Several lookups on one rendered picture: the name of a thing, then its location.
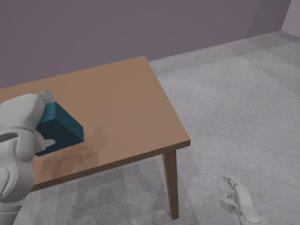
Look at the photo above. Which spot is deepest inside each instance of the sponge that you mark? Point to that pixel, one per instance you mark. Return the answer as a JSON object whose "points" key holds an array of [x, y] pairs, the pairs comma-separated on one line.
{"points": [[57, 124]]}

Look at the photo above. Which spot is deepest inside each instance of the left robot forearm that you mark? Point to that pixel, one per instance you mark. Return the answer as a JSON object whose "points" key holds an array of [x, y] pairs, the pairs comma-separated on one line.
{"points": [[17, 178]]}

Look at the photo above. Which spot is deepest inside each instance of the right robot forearm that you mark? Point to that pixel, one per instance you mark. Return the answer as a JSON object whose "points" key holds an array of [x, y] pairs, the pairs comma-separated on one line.
{"points": [[249, 215]]}

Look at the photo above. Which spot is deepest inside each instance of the robot left hand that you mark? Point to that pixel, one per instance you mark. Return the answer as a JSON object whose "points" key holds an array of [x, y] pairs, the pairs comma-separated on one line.
{"points": [[25, 112]]}

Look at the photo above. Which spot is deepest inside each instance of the table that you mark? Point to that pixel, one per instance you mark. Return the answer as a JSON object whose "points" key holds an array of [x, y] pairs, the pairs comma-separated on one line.
{"points": [[126, 117]]}

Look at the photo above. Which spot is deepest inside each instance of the robot right hand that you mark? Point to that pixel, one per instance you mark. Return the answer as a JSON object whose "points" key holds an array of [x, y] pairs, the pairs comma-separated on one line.
{"points": [[232, 202]]}

